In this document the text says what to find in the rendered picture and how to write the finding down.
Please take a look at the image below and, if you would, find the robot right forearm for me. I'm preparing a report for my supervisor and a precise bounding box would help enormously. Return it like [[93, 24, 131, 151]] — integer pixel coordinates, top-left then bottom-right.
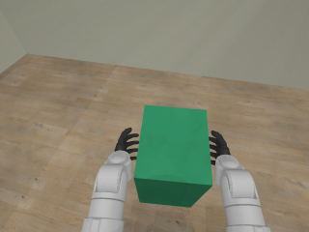
[[214, 155, 271, 232]]

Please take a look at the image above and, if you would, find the robot left forearm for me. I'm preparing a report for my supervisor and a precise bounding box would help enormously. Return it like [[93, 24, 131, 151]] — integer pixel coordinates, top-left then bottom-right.
[[81, 150, 132, 232]]

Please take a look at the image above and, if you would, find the carton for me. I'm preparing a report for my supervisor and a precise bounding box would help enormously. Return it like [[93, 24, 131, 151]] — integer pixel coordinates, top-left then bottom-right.
[[133, 104, 213, 208]]

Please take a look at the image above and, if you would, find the robot left hand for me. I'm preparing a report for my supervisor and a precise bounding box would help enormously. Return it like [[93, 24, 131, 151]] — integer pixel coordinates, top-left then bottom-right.
[[114, 128, 139, 160]]

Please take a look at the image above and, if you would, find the robot right hand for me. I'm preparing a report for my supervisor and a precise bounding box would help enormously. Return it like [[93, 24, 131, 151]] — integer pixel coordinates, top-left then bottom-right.
[[209, 130, 231, 165]]

